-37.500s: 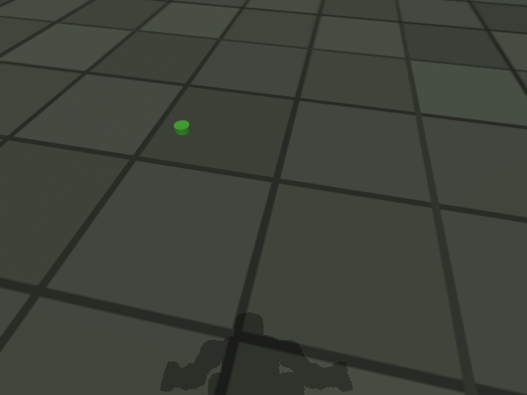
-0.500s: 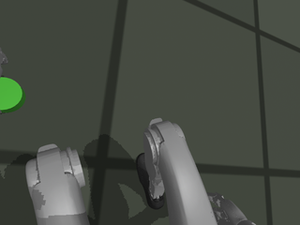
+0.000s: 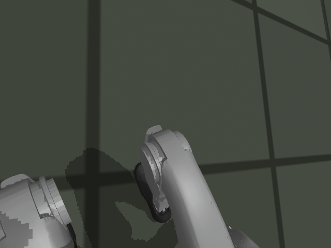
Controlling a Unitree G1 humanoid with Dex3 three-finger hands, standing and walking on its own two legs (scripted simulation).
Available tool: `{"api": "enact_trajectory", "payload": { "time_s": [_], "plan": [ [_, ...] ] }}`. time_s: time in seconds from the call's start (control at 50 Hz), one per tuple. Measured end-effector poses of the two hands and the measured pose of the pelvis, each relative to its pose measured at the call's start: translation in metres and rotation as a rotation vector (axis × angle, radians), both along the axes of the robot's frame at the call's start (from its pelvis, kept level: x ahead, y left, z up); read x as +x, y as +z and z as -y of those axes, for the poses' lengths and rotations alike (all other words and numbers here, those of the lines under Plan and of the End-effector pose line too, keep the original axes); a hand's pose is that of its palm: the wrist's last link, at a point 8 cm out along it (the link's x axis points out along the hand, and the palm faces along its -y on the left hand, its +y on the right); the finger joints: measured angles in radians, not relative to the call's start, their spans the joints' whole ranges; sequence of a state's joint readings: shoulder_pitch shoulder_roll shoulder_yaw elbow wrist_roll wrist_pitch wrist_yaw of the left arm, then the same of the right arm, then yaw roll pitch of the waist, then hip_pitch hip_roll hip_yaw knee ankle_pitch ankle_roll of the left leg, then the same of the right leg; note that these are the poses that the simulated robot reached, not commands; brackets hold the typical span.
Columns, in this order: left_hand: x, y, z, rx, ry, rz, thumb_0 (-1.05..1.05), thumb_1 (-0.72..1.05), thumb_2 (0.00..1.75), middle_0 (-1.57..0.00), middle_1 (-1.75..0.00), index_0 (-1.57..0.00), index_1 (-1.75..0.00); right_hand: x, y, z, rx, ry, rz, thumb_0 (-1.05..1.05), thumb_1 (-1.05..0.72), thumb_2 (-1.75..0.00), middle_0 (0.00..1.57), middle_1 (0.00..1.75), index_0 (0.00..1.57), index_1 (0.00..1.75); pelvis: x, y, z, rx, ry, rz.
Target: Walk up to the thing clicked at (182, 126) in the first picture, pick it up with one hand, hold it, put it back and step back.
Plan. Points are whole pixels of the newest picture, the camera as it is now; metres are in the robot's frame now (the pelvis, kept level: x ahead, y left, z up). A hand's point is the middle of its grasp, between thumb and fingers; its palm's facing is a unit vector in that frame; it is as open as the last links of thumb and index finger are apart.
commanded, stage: rest palm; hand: left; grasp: from above
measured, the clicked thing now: out of the picture +0.47 +0.31 -0.28
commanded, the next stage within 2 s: close in 0.86 s
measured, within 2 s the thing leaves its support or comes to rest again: neither
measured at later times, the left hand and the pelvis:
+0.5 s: hand out of the picture +0.45 +0.31 -0.24, palm faces -0.43 -0.13 -0.90, open 13.9 cm; pelvis -0.01 +0.00 +0.00, yaw -1 degrees
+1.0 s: hand out of the picture +0.46 +0.30 -0.26, palm faces -0.43 -0.16 -0.89, open 13.9 cm; pelvis -0.01 +0.00 +0.00, yaw -2 degrees
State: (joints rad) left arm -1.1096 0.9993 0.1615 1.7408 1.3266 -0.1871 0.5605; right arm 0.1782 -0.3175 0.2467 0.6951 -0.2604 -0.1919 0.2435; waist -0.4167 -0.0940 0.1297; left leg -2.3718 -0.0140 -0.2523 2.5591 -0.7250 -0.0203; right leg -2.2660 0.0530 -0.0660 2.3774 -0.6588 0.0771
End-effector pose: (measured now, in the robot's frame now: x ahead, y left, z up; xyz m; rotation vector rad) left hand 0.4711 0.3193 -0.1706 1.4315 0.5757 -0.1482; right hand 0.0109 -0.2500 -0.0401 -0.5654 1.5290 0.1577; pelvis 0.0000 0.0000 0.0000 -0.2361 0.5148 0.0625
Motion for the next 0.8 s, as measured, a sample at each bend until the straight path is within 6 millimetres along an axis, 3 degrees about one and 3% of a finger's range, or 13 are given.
{"api": "enact_trajectory", "payload": {
  "time_s": [0.38, 0.8],
  "plan": [
    [-0.014, -0.009, 0.001, -0.024, -0.065, 0.021, 0.0, -0.51, 0.99, -0.09, -1.04, -0.09, -1.03, 0.027, 0.002, 0.0, 0.002, 0.12, 0.05, 0.0, -0.91, -0.91, 0.2, 0.3, 0.2, 0.3, -0.003, -0.003, -0.003, -0.024, -0.006, 0.05],
    [-0.009, -0.024, 0.019, -0.008, -0.05, 0.029, 0.0, -0.49, 0.95, -0.09, -1.06, -0.1, -1.05, 0.025, 0.009, -0.003, 0.051, 0.156, 0.041, 0.0, -0.92, -0.91, 0.2, 0.3, 0.2, 0.3, -0.003, 0.0, -0.002, -0.03, -0.016, 0.055]
  ]
}}
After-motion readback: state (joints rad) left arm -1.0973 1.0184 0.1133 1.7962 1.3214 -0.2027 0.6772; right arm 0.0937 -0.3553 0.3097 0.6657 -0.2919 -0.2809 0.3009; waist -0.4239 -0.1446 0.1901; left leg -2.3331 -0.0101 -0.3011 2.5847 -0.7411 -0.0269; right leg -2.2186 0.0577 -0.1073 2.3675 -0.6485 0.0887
